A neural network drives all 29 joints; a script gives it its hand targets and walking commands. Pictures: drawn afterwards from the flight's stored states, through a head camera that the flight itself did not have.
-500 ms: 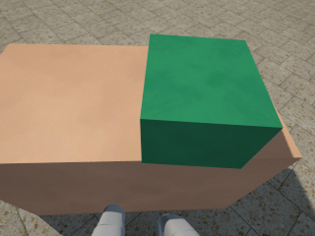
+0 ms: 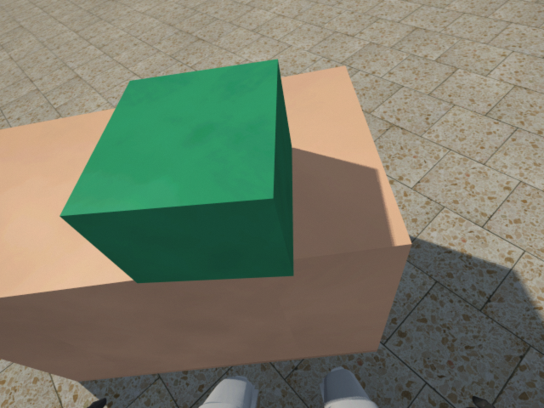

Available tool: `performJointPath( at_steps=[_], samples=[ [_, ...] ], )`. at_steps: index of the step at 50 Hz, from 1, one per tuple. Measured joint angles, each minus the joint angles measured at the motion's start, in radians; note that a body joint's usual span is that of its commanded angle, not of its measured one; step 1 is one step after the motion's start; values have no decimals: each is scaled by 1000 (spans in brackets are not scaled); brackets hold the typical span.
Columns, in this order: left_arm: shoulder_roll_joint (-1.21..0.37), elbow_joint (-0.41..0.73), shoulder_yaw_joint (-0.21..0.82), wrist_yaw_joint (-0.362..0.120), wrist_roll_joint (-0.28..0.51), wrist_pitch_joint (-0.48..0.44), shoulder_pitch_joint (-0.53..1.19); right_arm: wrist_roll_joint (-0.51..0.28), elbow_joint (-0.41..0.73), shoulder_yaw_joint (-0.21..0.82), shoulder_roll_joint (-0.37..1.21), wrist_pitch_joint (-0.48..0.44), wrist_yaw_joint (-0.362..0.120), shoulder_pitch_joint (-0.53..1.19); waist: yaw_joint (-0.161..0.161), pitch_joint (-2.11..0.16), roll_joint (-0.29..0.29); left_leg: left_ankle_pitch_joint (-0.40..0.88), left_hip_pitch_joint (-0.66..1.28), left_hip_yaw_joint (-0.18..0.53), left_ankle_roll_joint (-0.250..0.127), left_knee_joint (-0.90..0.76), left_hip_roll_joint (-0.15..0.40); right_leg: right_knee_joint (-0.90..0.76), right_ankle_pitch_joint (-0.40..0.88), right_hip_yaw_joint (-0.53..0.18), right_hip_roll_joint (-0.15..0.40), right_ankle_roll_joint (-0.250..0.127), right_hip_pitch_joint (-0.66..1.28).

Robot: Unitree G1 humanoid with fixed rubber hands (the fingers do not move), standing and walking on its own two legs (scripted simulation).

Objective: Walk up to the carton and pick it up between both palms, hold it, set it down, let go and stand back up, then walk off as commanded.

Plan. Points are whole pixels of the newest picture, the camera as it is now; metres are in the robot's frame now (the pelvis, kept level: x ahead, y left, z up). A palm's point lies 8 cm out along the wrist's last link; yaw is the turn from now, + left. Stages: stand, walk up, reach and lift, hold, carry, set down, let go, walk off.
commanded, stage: walk up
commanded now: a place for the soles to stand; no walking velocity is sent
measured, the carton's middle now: (206, 172) +0.48 +0.12 +0.08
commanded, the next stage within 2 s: none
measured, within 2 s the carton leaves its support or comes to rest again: neither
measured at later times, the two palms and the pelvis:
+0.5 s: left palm out of the picture +0.01 +0.36 -0.06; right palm out of the picture +0.02 -0.23 -0.12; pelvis -0.07 +0.08 +0.02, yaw +1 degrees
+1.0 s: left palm out of the picture -0.23 +0.55 -0.06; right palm out of the picture -0.10 -0.09 -0.01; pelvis -0.18 +0.23 +0.07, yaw +1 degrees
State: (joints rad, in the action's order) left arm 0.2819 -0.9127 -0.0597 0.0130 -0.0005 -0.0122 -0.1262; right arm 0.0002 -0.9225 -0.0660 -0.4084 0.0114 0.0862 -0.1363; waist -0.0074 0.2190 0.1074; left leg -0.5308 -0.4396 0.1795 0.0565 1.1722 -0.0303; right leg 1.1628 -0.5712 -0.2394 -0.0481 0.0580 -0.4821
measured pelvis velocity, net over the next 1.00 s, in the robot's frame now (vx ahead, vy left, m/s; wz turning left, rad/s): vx -0.18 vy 0.23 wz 0.02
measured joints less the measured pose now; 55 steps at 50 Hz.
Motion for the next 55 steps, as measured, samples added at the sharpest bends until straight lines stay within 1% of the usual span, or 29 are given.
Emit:
performJointPath(
  at_steps=[3,4,6,12,19,23,26,27,28,29,30,31,32,34,36,38,41,42,43,45,47,48,49,50,51,52,53,54,55],
  samples=[
    [-85,-11,-1,7,0,-1,-10,0,-1,0,-32,21,-18,-1,0,-32,58,0,-28,1,0,86,-83,-68,62,8,0,-4,1],
    [-100,-13,-1,14,0,-1,-10,0,-1,0,-35,21,-24,-1,0,-38,70,1,-35,1,0,100,-98,-102,86,8,0,-4,1],
    [-110,-13,-1,28,0,-7,-10,0,-1,1,-36,23,-36,-1,1,-42,82,9,-46,2,0,114,-108,-171,136,8,1,-4,1],
    [-94,-13,-1,69,0,-12,-10,0,-2,0,-37,44,-53,-12,1,-43,82,50,-49,2,0,115,-108,-312,243,9,1,-4,2],
    [-89,-13,-1,73,0,-19,-10,0,-1,0,-41,60,-69,-22,1,-50,82,63,-49,3,0,115,-98,-342,278,9,1,3,3],
    [-85,-13,-1,73,0,-20,-10,0,-1,0,-41,60,-84,-22,1,-55,83,63,-49,3,0,101,-71,-337,280,9,2,3,3],
    [-71,-13,-1,73,0,-19,-10,0,-1,1,-41,60,-101,-25,2,-56,79,62,-34,4,-6,-15,-27,-332,280,9,10,3,2],
    [-63,-13,-1,73,0,-18,-9,0,-1,1,-41,60,-106,-28,3,-57,74,35,-17,4,-16,-80,-11,-329,280,9,16,3,2],
    [-50,-14,-1,73,0,-12,-5,0,-1,1,-38,60,-111,-31,5,-53,54,-11,-8,-7,-38,-100,-20,-323,278,3,32,3,3],
    [-28,-17,-2,73,0,-1,-5,0,-1,1,-26,58,-116,-31,5,-47,14,-1,-6,-33,-59,-95,-44,-302,250,-20,52,0,2],
    [-6,-22,-2,75,0,12,-6,0,-1,1,-12,57,-118,-33,6,-41,-21,20,1,-56,-76,-90,-59,-241,174,-34,53,-5,-5],
    [13,-31,-2,78,0,22,-8,0,-1,1,-1,55,-119,-41,6,-41,-44,36,8,-72,-85,-87,-64,-145,111,-33,38,-6,-20],
    [28,-39,-2,81,0,29,-8,0,-2,0,7,55,-119,-55,9,-47,-57,46,13,-75,-87,-90,-64,-55,87,-33,11,-6,-29],
    [56,-50,-1,82,0,31,-8,0,-3,1,24,55,-118,-82,9,-61,-85,73,25,-75,-87,-126,-65,83,82,-33,-37,-6,-33],
    [80,-58,-1,79,0,31,-9,0,-3,0,34,55,-116,-94,9,-76,-113,118,26,-76,-87,-193,-69,151,98,-33,-54,-6,-34],
    [99,-61,-1,70,0,31,-18,0,-2,0,35,44,-113,-95,8,-81,-135,157,25,-79,-85,-271,-73,168,141,-34,-54,-6,-34],
    [119,-62,-1,49,0,31,-56,0,-2,0,35,18,-112,-95,8,-91,-157,211,26,-79,-64,-404,-73,139,179,-34,-54,-6,-28],
    [124,-63,0,42,0,31,-74,0,-2,0,35,15,-111,-95,8,-96,-163,245,31,-79,-44,-459,-73,106,179,-34,-54,-6,-19],
    [125,-63,0,35,0,31,-94,0,-2,0,35,14,-109,-95,8,-99,-165,296,43,-79,-15,-523,-73,58,179,-33,-54,-6,1],
    [125,-63,0,21,0,27,-143,0,-2,0,35,14,-104,-95,7,-103,-161,442,78,-80,56,-663,-73,-92,162,-13,-55,-6,68],
    [126,-63,0,13,0,25,-209,0,-2,-1,35,14,-103,-90,4,-112,-146,506,97,-81,83,-745,-79,-323,139,48,-54,-6,168],
    [128,-62,-1,12,0,25,-242,0,-3,-5,35,15,-102,-86,-1,-113,-134,511,97,-83,94,-749,-85,-487,136,98,-52,-10,240],
    [136,-63,-1,12,0,25,-274,0,-3,-5,36,19,-101,-83,-12,-112,-134,488,83,-89,96,-715,-106,-658,155,135,-45,-30,318],
    [137,-71,-4,14,0,30,-289,0,-3,-7,31,21,-98,-77,-24,-103,-120,388,44,-87,94,-589,-124,-735,302,138,-43,-54,345],
    [137,-88,-5,17,0,43,-293,0,-4,-8,31,21,-94,-70,-34,-81,-99,264,14,-86,81,-391,-127,-706,363,140,-47,-57,347],
    [137,-109,-5,18,0,64,-294,0,-4,-7,34,20,-92,-71,-36,-74,-86,179,5,-84,45,-209,-123,-661,352,141,-48,-55,346],
    [138,-123,-5,19,0,88,-294,0,-3,-7,38,19,-91,-83,-35,-86,-79,124,18,-82,3,-84,-108,-624,322,140,-46,-55,342],
    [141,-126,-5,20,0,106,-293,0,-2,-7,44,11,-90,-108,-31,-118,-83,73,57,-77,-39,-54,-83,-581,289,138,-39,-55,320],
    [143,-125,-5,23,0,110,-291,0,-1,-8,45,0,-87,-139,-25,-163,-86,5,110,-53,-60,-110,-44,-512,253,139,-36,-54,270]
  ],
)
